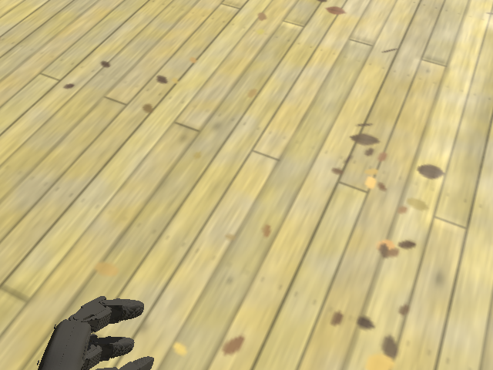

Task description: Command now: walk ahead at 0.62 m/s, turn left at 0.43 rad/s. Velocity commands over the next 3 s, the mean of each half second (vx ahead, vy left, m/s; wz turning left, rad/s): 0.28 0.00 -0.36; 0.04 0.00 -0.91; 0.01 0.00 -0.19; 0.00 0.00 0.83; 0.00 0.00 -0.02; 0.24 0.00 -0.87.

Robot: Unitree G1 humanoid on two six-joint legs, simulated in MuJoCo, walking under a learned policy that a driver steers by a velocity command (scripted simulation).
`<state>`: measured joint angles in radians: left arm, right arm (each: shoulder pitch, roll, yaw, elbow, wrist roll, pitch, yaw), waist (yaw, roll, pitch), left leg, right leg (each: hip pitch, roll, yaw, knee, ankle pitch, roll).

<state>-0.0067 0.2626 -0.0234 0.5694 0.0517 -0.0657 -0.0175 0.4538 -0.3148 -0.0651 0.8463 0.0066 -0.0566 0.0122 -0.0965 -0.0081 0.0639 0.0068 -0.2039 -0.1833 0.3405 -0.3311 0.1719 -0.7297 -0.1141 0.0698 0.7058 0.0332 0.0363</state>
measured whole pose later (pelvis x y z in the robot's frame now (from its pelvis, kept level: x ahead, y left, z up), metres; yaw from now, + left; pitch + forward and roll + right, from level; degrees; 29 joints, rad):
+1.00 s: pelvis +0.27 -0.02 +0.01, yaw -42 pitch +0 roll -1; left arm 0.17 0.34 0.08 0.69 0.00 0.10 -0.07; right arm 0.21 -0.28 -0.02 0.69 -0.03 0.01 -0.03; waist -0.01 -0.04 0.08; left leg -0.20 0.05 0.15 0.43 -0.23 0.03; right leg -0.45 -0.02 0.01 0.98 -0.41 0.07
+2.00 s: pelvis +0.26 -0.01 +0.01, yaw -17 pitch +2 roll -2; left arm 0.14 0.32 0.05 0.70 0.03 0.06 0.01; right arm 0.25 -0.33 -0.08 0.64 -0.01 0.06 0.01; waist -0.02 -0.03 0.07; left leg -0.27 -0.14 -0.18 0.47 -0.21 0.09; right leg -0.52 0.00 0.09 0.93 -0.34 0.07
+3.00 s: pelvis +0.34 -0.06 +0.01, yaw -50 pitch +1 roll -1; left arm 0.18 0.35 0.10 0.75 0.03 0.07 -0.11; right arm 0.38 -0.30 -0.04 0.77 -0.03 -0.07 -0.02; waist -0.05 -0.03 -0.02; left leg -0.01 0.02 0.18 0.26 -0.28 0.03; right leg -0.62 -0.04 0.04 1.15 -0.18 0.02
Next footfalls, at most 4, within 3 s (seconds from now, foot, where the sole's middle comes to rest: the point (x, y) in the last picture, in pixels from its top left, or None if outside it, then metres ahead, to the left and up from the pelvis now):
0.10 right None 0.33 -0.13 -0.77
0.66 left None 0.37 0.03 -0.77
1.14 right None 0.19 -0.12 -0.77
1.66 left None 0.32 0.03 -0.77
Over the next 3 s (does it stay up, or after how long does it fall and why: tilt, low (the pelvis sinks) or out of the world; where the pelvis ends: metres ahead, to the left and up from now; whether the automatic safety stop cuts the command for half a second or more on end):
stays up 0.34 -0.06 0.01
